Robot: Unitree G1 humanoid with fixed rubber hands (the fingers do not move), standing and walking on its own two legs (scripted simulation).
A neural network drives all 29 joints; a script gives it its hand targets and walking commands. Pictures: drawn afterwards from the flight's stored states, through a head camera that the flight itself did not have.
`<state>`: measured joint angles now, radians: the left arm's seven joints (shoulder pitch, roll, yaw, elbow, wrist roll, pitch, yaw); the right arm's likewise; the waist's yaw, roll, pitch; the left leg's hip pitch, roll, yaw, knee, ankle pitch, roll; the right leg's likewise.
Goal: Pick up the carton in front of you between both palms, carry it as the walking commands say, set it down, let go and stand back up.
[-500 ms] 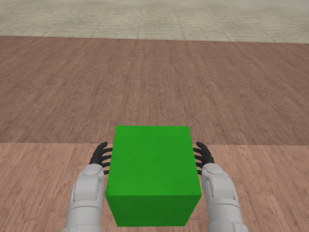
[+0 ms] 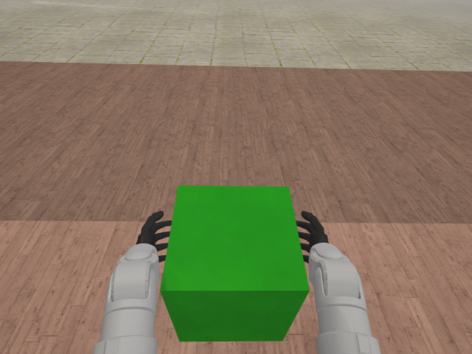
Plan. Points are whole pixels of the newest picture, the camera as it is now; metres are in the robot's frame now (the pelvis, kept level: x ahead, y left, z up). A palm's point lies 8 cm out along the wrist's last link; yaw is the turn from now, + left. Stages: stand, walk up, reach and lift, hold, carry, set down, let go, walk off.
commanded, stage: hold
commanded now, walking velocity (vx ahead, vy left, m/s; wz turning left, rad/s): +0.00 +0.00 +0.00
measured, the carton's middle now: (232, 266) +0.31 +0.00 -0.02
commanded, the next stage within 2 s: carry in 0.88 s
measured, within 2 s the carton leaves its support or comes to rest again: neither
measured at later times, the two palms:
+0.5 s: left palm (148, 250) +0.30 +0.15 +0.05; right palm (317, 249) +0.30 -0.15 +0.05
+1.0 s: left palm (147, 244) +0.30 +0.15 +0.06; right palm (316, 244) +0.30 -0.15 +0.06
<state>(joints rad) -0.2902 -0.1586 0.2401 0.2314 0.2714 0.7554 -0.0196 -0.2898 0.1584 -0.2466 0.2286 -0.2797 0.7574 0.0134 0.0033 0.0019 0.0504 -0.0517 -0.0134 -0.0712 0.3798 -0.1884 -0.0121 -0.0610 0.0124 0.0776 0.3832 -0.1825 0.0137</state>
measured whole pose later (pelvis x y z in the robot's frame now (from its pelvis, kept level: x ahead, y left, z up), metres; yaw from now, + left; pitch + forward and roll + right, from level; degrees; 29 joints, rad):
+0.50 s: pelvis +0.01 +0.00 +0.00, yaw +0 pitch -8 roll +0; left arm -0.25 -0.15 0.20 0.19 0.27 0.77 -0.02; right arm -0.25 0.15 -0.20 0.19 -0.27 0.77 0.01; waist 0.00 0.00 0.04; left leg -0.02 -0.01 -0.07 0.34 -0.19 -0.01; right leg -0.03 0.01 0.08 0.35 -0.18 0.01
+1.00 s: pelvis +0.02 +0.00 +0.00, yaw +1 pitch -2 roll +0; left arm -0.23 -0.14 0.18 0.13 0.23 0.81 0.00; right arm -0.22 0.14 -0.19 0.13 -0.23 0.80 -0.01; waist -0.01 0.00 -0.08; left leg -0.21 0.00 -0.06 0.50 -0.35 -0.01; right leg -0.20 0.01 0.06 0.46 -0.31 0.01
